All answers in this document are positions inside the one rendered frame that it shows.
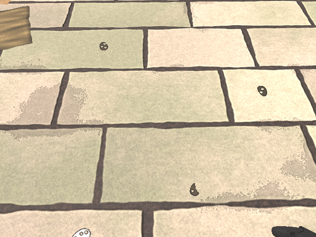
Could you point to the robot right hand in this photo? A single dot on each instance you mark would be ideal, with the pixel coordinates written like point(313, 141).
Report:
point(289, 231)

